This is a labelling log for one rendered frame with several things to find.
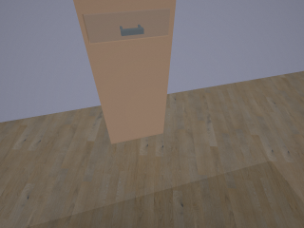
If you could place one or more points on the cabinet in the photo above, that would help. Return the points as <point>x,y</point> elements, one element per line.
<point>131,76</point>

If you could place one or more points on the drawer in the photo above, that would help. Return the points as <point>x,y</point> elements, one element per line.
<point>105,26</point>

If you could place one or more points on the handle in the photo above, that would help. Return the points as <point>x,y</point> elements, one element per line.
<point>132,31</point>

